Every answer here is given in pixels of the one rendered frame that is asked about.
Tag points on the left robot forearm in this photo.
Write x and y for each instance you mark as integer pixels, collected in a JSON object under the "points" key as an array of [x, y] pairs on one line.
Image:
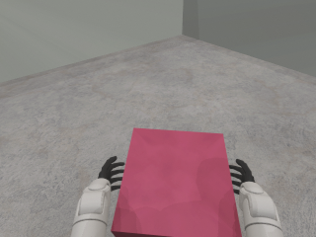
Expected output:
{"points": [[92, 210]]}

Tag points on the right robot hand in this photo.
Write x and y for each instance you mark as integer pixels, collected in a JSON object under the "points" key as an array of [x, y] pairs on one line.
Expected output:
{"points": [[245, 177]]}

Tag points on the left robot hand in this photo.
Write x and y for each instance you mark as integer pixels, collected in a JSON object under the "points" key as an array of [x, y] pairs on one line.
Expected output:
{"points": [[107, 173]]}

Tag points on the carton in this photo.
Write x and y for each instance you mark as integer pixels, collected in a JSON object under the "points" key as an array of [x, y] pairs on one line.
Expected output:
{"points": [[176, 184]]}

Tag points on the right robot forearm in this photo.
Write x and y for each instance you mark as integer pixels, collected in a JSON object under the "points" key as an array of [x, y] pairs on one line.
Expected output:
{"points": [[259, 212]]}

